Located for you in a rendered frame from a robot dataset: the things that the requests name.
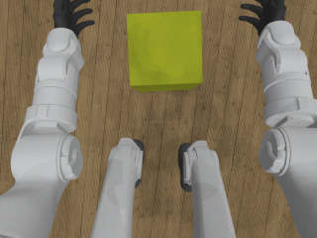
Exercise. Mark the left robot hand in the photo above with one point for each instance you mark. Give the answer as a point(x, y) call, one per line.
point(64, 17)

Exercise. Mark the robot left upper arm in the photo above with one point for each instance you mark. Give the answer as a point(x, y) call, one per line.
point(42, 165)

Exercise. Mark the robot left forearm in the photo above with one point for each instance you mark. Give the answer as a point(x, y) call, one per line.
point(56, 87)

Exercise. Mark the robot left thigh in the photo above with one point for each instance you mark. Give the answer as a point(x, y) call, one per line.
point(114, 214)

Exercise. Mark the robot right shin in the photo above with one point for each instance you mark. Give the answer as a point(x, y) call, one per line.
point(202, 143)

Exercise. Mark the right robot hand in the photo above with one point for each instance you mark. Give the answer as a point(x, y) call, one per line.
point(271, 11)

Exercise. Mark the robot right upper arm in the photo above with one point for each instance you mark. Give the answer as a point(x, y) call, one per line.
point(290, 154)

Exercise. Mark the carton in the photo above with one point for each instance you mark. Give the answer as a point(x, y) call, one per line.
point(165, 50)

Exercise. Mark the robot right forearm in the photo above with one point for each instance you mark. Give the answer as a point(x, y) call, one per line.
point(287, 85)

